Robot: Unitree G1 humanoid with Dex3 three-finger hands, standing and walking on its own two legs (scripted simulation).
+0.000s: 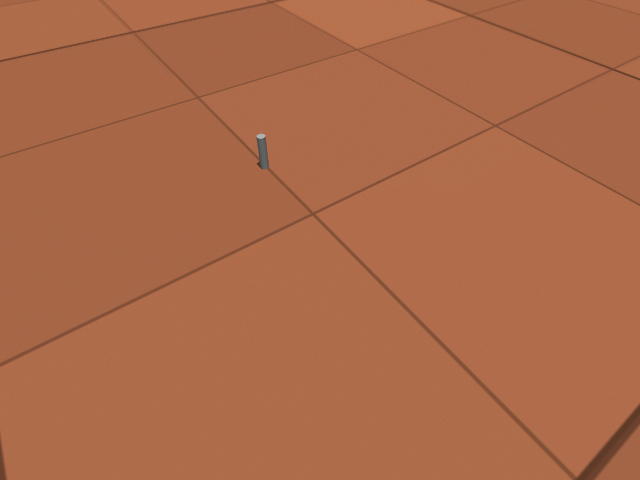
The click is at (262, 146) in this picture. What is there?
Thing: slim round
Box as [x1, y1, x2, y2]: [256, 134, 268, 168]
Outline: 258,134 256,136 261,168 267,168 268,163 265,137 263,134
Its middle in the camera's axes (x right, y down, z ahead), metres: -0.29 -0.45 +1.96
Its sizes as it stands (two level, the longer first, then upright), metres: 0.043 0.043 0.183
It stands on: the floor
